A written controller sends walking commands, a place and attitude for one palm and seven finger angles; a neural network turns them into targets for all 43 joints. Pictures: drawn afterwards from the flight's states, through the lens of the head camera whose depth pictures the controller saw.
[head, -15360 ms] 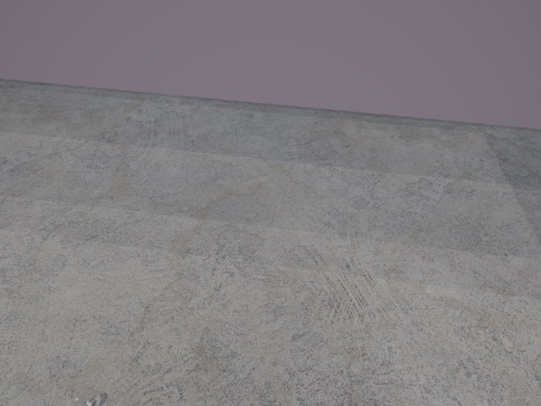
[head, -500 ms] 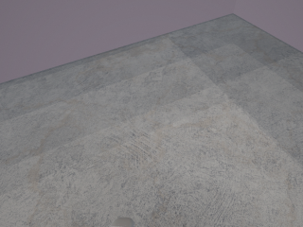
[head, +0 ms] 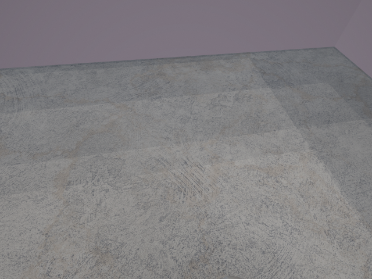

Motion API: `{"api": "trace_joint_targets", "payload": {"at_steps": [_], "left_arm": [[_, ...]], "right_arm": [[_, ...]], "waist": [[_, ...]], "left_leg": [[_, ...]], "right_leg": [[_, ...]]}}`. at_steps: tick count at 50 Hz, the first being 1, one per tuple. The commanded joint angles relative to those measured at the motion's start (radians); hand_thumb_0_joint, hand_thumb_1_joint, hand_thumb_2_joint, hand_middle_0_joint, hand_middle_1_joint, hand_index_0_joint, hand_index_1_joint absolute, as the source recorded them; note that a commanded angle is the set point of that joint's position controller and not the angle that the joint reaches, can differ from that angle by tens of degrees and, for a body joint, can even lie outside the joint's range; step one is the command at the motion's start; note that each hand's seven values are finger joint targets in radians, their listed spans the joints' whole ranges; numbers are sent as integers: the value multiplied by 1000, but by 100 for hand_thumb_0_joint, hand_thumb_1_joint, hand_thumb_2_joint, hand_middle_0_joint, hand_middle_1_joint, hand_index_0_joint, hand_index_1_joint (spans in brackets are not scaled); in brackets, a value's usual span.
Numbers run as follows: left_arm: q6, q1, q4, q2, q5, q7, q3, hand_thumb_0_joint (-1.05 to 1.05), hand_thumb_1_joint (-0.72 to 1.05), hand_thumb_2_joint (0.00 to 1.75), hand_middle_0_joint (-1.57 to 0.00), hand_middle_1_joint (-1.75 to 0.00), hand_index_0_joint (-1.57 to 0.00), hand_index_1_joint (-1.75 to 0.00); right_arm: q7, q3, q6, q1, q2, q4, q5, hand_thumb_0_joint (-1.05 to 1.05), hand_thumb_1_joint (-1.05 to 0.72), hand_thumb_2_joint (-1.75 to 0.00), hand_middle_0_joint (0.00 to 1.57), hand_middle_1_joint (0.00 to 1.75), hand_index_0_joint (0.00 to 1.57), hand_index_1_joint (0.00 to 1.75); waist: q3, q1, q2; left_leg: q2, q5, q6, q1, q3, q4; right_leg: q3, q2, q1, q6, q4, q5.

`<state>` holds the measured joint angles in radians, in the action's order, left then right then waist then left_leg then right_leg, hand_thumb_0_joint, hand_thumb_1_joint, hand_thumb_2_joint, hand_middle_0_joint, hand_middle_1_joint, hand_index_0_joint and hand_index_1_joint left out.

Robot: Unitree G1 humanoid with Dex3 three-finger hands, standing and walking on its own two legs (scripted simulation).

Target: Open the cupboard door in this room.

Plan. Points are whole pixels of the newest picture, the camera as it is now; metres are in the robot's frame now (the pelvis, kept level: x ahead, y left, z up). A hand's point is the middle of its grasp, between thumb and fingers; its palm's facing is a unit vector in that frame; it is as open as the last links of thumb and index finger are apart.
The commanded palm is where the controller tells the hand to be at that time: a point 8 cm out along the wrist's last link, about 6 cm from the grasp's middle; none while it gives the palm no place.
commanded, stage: turn or walk to find it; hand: left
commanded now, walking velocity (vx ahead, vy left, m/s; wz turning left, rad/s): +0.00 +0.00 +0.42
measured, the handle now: out of the picture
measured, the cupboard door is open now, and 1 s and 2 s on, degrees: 0 0 0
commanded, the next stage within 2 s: stand and wait in 1.28 s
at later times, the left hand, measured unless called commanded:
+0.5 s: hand out of the picture +0.00 +0.15 -0.15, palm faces +0.24 -0.93 -0.27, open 7.3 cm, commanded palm none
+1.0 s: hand out of the picture -0.07 +0.20 -0.17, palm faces +0.44 -0.86 -0.25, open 7.4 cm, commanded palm none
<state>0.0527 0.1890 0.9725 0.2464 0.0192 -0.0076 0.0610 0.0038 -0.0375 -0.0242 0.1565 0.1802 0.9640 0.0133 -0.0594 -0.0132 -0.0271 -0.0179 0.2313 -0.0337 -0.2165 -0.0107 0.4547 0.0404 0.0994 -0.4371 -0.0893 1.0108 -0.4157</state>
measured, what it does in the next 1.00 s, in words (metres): steps on the spot, turning left: right foot, then left foot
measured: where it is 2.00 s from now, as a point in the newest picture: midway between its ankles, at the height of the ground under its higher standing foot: outside the picture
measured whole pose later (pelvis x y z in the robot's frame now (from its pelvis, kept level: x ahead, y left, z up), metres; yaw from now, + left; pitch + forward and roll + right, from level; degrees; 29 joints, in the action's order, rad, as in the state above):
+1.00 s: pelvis -0.05 -0.02 +0.00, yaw +25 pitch +0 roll +0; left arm 0.05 0.17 0.96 0.24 0.02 -0.01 0.06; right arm 0.01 -0.04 -0.02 0.18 0.18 0.96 0.01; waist -0.06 0.00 -0.02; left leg -0.03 0.23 -0.03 -0.21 0.02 0.45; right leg 0.03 0.08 -0.42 -0.09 0.96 -0.43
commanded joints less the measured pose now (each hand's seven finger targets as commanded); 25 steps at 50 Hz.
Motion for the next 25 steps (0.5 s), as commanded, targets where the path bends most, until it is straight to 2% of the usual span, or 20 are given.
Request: {"api": "trace_joint_targets", "payload": {"at_steps": [1, 3, 5, 6, 7, 8, 9, 10, 11, 12, 13, 14, 16, 20, 24, 25], "left_arm": [[-21, -40, -98, 51, -8, -9, 8, 0, 90, 90, -20, -30, -20, -30], [-27, -35, -104, 44, -11, -9, 5, 0, 90, 90, -20, -30, -20, -30], [-33, 12, -94, 47, -14, -12, 5, 0, 90, 90, -20, -30, -20, -30], [-39, 45, -84, 51, -14, -13, 7, 0, 90, 90, -20, -30, -20, -30], [-46, 80, -74, 70, -13, -16, 10, 0, 90, 90, -20, -30, -20, -30], [-57, 116, -72, 121, -3, -21, 19, 0, 90, 90, -20, -30, -20, -30], [-63, 116, -76, 205, 9, -28, 36, 0, 90, 90, -20, -30, -20, -30], [-65, 106, -92, 203, -3, -29, 42, 0, 90, 90, -20, -30, -20, -30], [-60, 52, -102, 174, -3, -30, 37, 0, 90, 90, -20, -30, -20, -30], [-56, -3, -117, 146, -4, -32, 30, 0, 90, 90, -20, -30, -20, -30], [-59, -45, -126, 118, -2, -29, 21, 0, 90, 90, -20, -30, -20, -30], [-65, -49, -129, 104, -3, -27, 15, 0, 90, 90, -20, -30, -20, -30], [-71, -3, -117, 94, -2, -27, 13, 0, 90, 90, -20, -30, -20, -30], [-70, 70, -86, 115, 2, -27, 19, 0, 90, 90, -20, -30, -20, -30], [-63, 109, -61, 148, 10, -26, 28, 0, 90, 90, -20, -30, -20, -30], [-61, 103, -59, 159, 10, -26, 31, 0, 90, 90, -20, -30, -20, -30]], "right_arm": [[8, -62, 11, 55, 219, -51, 10, 0, -90, -90, 20, 30, 20, 30], [8, -66, 7, 50, 220, -55, 14, 0, -90, -90, 20, 30, 20, 30], [6, -69, 4, 35, 219, -61, 12, 0, -90, -90, 20, 30, 20, 30], [5, -71, 3, 27, 213, -63, 9, 0, -90, -90, 20, 30, 20, 30], [2, -69, 2, 23, 199, -66, 3, 0, -90, -90, 20, 30, 20, 30], [-3, -64, 4, 33, 155, -74, -4, 0, -90, -90, 20, 30, 20, 30], [-8, -50, 6, 35, 91, -102, -5, 0, -90, -90, 20, 30, 20, 30], [-1, -64, -14, 21, 146, -98, 8, 0, -90, -90, 20, 30, 20, 30], [-4, -72, -24, 6, 150, -83, 8, 0, -90, -90, 20, 30, 20, 30], [-10, -73, -29, 32, 144, -68, 8, 0, -90, -90, 20, 30, 20, 30], [-16, -70, -31, 61, 131, -44, 11, 0, -90, -90, 20, 30, 20, 30], [-19, -66, -31, 90, 123, -31, 11, 0, -90, -90, 20, 30, 20, 30], [-20, -63, -31, 87, 124, -27, 10, 0, -90, -90, 20, 30, 20, 30], [-18, -54, -32, 31, 119, -32, 7, 0, -90, -90, 20, 30, 20, 30], [-18, -40, -25, -29, 101, -44, 1, 0, -90, -90, 20, 30, 20, 30], [-18, -37, -24, -31, 101, -46, -1, 0, -90, -90, 20, 30, 20, 30]], "waist": [[70, 44, 183], [83, 41, 189], [105, 22, 202], [110, 4, 185], [114, -16, 150], [136, -29, 14], [107, -30, -247], [87, -46, -276], [21, -21, -200], [-7, 13, -116], [-9, 35, -89], [14, 42, -97], [32, 23, -145], [41, -8, -137], [52, -35, -143], [60, -33, -152]], "left_leg": [[258, -358, -141, 100, 260, -120], [246, -401, -138, 76, 284, -94], [224, -415, -123, 44, 296, -58], [206, -380, -103, 0, 287, -33], [173, -302, -68, -76, 275, 12], [101, -120, -11, -198, 204, 126], [-39, 249, 59, -372, 51, 327], [-6, 353, 58, -335, 101, 515], [4, 307, 53, -328, 117, 650], [20, 254, 55, -340, 112, 717], [32, 188, 65, -334, 92, 753], [35, 149, 78, -337, 75, 765], [41, 128, 95, -340, 59, 757], [57, 166, 112, -332, 29, 663], [56, 225, 107, -262, -20, 482], [57, 229, 103, -241, -28, 442]], "right_leg": [[-3, -18, -36, 1, -119, -41], [6, -41, 35, 10, -234, -47], [20, -64, 123, 17, -366, 18], [30, -69, 198, 20, -459, 101], [21, -52, 307, 26, -587, 202], [-93, 78, 434, 58, -690, 231], [-326, 321, 478, 165, -724, 342], [-361, 392, 313, 232, -760, 328], [-328, 351, 215, 251, -775, 246], [-257, 309, 190, 234, -763, 231], [-154, 252, 197, 209, -734, 271], [-91, 222, 231, 193, -715, 333], [-56, 212, 277, 190, -701, 426], [-30, 241, 344, 209, -678, 535], [-7, 260, 362, 226, -648, 598], [-4, 269, 361, 232, -643, 587]]}}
